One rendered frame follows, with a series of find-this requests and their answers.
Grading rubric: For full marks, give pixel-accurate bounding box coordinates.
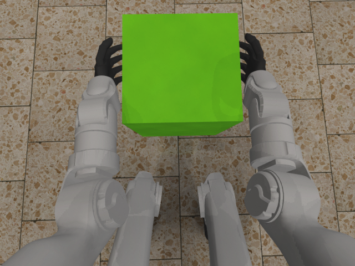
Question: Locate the right robot foot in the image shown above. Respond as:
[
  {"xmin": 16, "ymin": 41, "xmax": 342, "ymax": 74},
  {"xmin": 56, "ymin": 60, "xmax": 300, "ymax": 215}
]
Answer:
[{"xmin": 203, "ymin": 218, "xmax": 208, "ymax": 240}]

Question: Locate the robot right hand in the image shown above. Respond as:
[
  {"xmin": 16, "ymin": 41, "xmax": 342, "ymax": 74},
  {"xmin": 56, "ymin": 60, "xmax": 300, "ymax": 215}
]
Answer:
[{"xmin": 239, "ymin": 33, "xmax": 266, "ymax": 83}]

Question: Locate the carton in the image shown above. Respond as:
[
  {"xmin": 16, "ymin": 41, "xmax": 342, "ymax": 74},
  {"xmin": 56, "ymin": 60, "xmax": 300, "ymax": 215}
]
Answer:
[{"xmin": 122, "ymin": 13, "xmax": 243, "ymax": 137}]

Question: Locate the robot left forearm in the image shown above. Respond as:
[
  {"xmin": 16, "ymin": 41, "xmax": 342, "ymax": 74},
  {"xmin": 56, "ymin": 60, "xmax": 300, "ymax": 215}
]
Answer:
[{"xmin": 54, "ymin": 75, "xmax": 121, "ymax": 215}]

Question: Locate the robot right upper arm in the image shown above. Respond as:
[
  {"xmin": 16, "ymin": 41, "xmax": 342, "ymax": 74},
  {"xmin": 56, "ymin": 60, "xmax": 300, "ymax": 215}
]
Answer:
[{"xmin": 244, "ymin": 170, "xmax": 355, "ymax": 266}]

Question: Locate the robot right forearm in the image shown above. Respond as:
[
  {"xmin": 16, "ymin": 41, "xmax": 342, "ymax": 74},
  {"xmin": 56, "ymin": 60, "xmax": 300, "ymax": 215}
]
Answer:
[{"xmin": 243, "ymin": 70, "xmax": 321, "ymax": 200}]

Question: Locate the robot left thigh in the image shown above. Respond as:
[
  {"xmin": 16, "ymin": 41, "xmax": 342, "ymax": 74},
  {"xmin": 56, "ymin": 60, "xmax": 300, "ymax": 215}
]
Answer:
[{"xmin": 107, "ymin": 177, "xmax": 163, "ymax": 266}]

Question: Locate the robot left hand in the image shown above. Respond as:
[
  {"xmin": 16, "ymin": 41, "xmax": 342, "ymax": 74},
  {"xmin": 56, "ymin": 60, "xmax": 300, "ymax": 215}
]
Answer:
[{"xmin": 94, "ymin": 37, "xmax": 122, "ymax": 86}]

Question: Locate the robot left upper arm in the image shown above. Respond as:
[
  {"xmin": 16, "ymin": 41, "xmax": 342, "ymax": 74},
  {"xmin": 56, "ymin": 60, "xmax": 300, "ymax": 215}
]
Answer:
[{"xmin": 1, "ymin": 177, "xmax": 129, "ymax": 266}]

